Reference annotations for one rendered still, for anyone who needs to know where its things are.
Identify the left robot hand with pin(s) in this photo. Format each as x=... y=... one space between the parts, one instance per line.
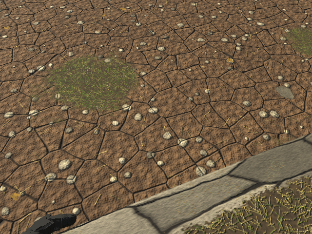
x=51 y=223

